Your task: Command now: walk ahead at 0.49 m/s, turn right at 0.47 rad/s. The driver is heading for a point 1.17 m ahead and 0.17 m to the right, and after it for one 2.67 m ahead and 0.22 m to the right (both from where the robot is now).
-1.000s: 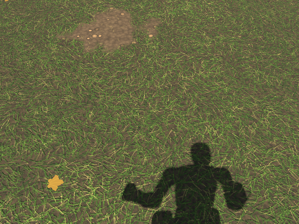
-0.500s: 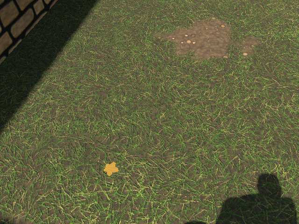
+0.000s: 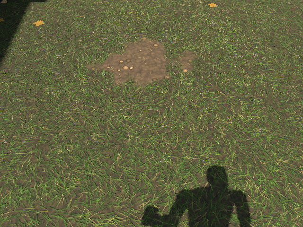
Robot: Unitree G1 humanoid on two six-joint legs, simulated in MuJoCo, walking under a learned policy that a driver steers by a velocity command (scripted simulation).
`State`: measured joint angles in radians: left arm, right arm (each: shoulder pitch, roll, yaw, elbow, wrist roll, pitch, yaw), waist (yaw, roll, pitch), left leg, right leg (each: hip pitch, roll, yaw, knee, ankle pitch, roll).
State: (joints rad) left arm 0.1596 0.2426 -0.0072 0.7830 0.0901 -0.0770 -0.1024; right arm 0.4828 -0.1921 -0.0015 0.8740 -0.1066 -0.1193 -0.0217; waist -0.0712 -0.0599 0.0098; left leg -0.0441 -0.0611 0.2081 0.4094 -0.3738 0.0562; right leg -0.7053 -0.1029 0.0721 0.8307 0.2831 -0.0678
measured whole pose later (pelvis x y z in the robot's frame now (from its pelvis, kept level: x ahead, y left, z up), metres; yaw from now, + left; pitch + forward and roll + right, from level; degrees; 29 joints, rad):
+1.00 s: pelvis +0.55 -0.05 -0.15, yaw -20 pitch +3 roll -1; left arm 0.04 0.24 0.06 0.77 -0.01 -0.08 0.00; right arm 0.43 -0.23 -0.08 0.86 0.03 -0.07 -0.01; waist -0.10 -0.02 -0.01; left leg -0.18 -0.03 -0.11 0.36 -0.23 0.03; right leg -0.53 -0.01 0.06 0.56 -0.11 0.00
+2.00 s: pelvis +1.06 -0.09 -0.15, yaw -4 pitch +1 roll +2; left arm 0.13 0.27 0.06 0.85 -0.02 -0.05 -0.03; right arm 0.28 -0.26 -0.06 0.83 -0.01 -0.09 0.00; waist -0.05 -0.04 0.02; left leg 0.05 -0.08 0.14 0.18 -0.26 0.06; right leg -0.68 -0.09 0.05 0.66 0.13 -0.02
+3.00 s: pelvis +1.66 -0.18 -0.15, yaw -1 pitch +3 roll +0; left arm 0.07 0.29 0.04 0.69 0.01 -0.09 0.00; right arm 0.33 -0.28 -0.06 0.75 0.02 -0.05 -0.01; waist -0.07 -0.03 0.03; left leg -0.15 -0.12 -0.15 0.36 -0.23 0.08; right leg -0.64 -0.06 0.12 0.62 0.01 0.06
